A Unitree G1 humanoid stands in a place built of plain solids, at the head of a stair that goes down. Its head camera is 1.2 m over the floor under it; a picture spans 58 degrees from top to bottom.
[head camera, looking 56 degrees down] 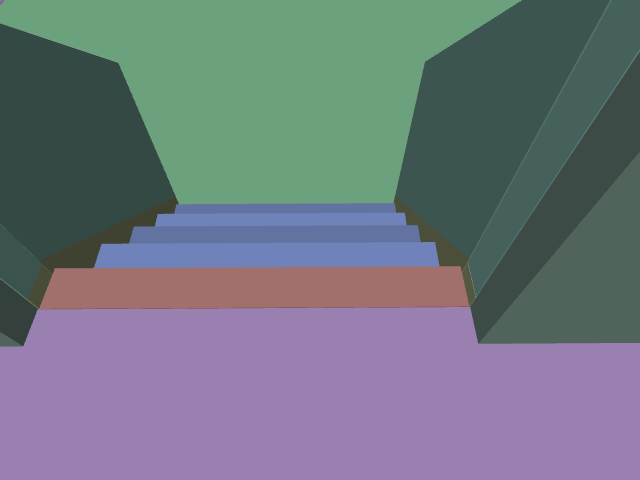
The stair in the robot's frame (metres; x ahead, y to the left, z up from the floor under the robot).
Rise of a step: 0.20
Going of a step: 0.23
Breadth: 1.30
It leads straight ahead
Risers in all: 5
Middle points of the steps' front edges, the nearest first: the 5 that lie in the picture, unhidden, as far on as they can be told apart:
0.71 0.20 0.00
0.93 0.20 -0.20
1.16 0.20 -0.41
1.39 0.20 -0.61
1.62 0.20 -0.81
